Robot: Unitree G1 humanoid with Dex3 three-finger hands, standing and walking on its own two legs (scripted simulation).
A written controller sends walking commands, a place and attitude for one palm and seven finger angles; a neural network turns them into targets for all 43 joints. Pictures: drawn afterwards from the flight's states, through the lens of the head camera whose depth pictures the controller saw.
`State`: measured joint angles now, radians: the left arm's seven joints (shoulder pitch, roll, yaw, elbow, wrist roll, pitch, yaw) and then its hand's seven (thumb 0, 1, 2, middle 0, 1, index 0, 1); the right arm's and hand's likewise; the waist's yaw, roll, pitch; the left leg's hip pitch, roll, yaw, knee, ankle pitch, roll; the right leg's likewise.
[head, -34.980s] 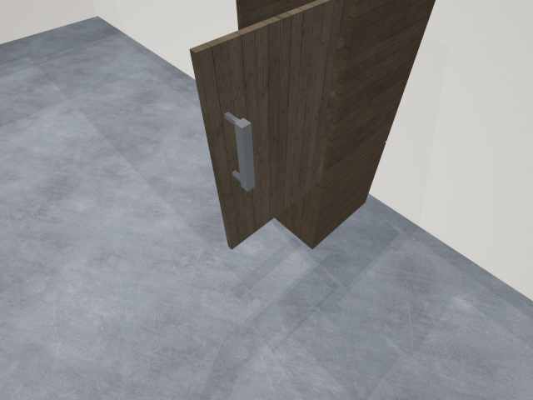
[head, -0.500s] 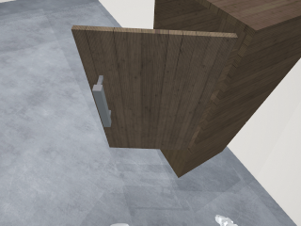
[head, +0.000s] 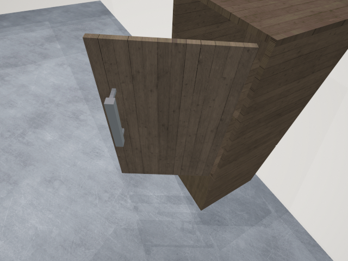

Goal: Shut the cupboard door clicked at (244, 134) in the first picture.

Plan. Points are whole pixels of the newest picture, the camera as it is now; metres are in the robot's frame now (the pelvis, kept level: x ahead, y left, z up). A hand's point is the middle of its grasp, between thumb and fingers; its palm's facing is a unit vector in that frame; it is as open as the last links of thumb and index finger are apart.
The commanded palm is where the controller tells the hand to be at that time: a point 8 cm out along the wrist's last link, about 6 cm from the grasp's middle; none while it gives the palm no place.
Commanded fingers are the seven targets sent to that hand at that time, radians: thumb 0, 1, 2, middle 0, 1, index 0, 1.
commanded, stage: come to a stop and stand still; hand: left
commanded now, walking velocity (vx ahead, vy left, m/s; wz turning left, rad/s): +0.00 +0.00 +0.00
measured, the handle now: (116, 119) +0.46 +0.20 +0.03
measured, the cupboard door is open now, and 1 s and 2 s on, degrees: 59 59 59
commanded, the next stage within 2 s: look again from close up in 0.24 s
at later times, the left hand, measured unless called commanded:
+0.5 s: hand out of the picture -0.01 +0.19 -0.17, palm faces +0.00 -0.98 -0.21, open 7.4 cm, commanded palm none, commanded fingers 0.00 0.90 0.90 -0.20 -0.30 -0.20 -0.30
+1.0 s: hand out of the picture +0.05 +0.16 -0.16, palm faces +0.06 -0.97 -0.23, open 7.4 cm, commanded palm +0.10 +0.21 -0.07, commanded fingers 0.00 0.90 0.90 -0.24 -0.34 -0.24 -0.34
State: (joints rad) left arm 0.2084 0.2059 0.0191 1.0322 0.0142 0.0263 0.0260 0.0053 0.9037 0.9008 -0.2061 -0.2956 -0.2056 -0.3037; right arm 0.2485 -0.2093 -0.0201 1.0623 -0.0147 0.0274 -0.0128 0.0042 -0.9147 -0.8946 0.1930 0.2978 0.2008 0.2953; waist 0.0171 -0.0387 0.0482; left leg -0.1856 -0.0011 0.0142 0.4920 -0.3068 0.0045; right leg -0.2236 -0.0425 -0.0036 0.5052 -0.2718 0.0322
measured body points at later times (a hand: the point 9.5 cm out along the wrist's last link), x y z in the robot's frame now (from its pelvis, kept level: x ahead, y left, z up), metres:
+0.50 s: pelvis +0.00 +0.01 +0.00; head +0.02 +0.00 +0.45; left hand -0.01 +0.24 -0.16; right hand +0.00 -0.21 -0.16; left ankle -0.03 +0.12 -0.74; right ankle -0.01 -0.14 -0.74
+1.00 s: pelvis +0.00 -0.02 +0.00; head +0.02 -0.04 +0.45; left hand +0.05 +0.21 -0.14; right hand +0.03 -0.26 -0.16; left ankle -0.03 +0.11 -0.73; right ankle -0.01 -0.14 -0.74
